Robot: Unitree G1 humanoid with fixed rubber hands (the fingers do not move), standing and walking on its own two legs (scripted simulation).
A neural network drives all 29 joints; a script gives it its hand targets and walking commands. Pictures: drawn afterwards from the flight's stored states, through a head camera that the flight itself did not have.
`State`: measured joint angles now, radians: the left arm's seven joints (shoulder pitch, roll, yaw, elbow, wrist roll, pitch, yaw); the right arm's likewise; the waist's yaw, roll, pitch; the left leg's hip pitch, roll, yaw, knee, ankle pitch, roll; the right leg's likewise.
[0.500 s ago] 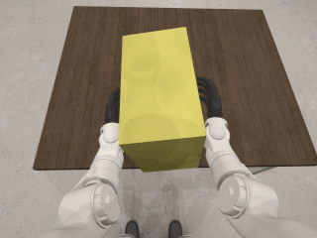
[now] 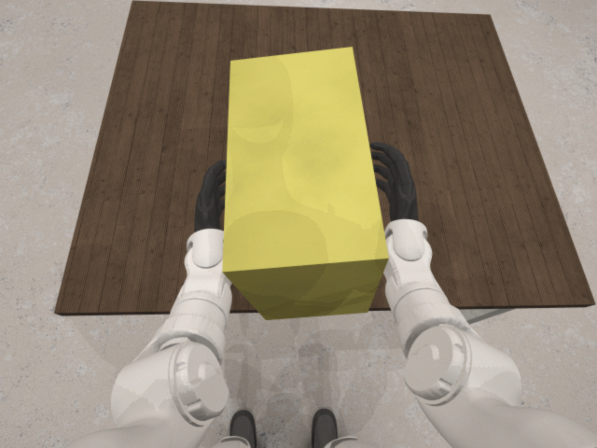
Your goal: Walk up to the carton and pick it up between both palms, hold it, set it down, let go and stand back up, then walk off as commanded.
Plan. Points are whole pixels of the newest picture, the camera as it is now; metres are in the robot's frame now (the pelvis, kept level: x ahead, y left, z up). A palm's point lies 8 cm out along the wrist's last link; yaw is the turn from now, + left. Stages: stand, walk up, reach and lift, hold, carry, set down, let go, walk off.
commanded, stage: set down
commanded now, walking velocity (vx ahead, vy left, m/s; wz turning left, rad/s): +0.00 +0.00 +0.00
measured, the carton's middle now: (304, 197) +0.46 -0.01 -0.05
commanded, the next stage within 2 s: none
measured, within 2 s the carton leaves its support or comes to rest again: rests again in 0.30 s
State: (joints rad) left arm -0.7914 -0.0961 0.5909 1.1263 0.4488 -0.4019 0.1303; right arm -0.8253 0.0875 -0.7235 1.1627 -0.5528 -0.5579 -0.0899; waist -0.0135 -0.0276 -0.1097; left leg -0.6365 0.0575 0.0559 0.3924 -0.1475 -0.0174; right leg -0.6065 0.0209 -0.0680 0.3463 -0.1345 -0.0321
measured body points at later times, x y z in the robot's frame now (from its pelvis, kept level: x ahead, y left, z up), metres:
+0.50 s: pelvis +0.00 +0.00 +0.00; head +0.14 +0.01 +0.42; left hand +0.42 +0.12 -0.03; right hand +0.42 -0.14 -0.01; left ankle +0.00 +0.13 -0.74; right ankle -0.01 -0.10 -0.74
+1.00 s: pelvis +0.00 +0.00 -0.01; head +0.15 +0.01 +0.42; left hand +0.43 +0.12 -0.03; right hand +0.42 -0.15 -0.02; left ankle +0.00 +0.13 -0.74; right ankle -0.01 -0.10 -0.74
